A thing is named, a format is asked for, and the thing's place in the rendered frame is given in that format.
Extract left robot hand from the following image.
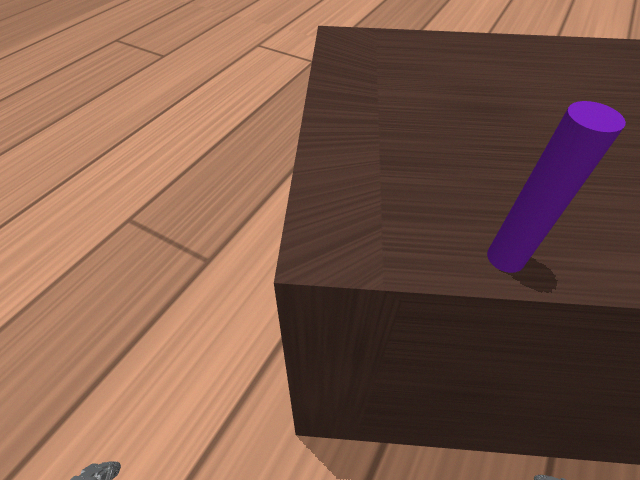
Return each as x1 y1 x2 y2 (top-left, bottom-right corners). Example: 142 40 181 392
70 461 121 480

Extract can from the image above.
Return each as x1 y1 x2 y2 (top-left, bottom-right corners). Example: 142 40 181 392
487 101 626 273

